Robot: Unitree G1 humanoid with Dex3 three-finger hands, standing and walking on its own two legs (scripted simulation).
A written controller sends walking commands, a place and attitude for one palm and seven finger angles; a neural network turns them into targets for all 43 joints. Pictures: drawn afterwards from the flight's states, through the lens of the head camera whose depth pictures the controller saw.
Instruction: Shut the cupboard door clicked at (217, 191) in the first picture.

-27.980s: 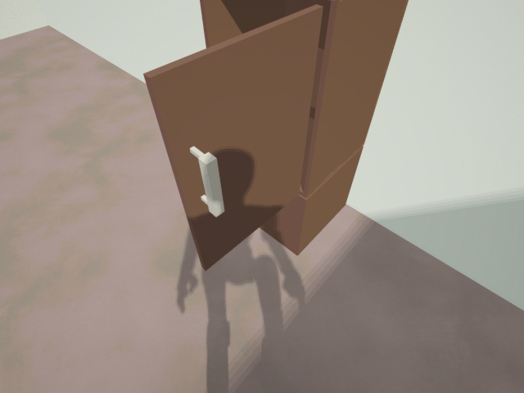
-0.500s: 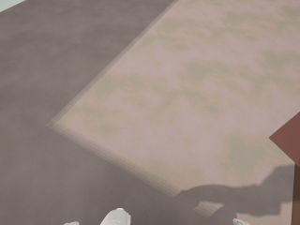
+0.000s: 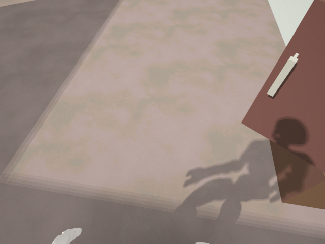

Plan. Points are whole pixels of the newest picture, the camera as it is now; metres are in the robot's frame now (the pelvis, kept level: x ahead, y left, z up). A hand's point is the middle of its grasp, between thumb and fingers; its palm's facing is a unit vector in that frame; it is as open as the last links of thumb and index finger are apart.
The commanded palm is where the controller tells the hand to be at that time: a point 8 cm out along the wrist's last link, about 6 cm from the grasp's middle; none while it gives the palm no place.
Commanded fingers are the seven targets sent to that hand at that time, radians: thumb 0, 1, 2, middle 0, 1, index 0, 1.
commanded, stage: turn to face it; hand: left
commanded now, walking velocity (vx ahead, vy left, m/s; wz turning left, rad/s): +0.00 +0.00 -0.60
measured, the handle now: (283, 75) +0.67 -0.41 +0.01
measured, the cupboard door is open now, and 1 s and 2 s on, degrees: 59 59 59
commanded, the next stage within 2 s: take the last steps up to it in 1.02 s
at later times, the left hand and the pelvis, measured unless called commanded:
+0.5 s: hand (101, 242) +0.15 +0.18 -0.19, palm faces -0.24 -0.95 -0.19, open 7.4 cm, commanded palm none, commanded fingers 0.00 0.90 0.90 -0.20 -0.30 -0.20 -0.30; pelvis +0.03 +0.00 -0.01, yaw -17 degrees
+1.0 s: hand (136, 209) +0.23 +0.09 -0.15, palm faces -0.53 -0.80 -0.27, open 7.3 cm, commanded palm none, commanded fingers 0.00 0.90 0.90 -0.20 -0.30 -0.20 -0.30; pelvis +0.03 -0.02 -0.01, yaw -32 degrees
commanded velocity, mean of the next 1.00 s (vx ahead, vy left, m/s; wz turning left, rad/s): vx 0.00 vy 0.00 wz -0.49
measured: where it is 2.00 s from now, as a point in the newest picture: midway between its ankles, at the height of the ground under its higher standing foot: outside the picture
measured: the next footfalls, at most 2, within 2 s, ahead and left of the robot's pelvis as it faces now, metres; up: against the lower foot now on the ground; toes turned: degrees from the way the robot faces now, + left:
right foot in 0.06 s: +0.02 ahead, -0.14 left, +0.00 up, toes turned -7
left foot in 0.46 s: +0.11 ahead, +0.09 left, +0.00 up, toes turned -13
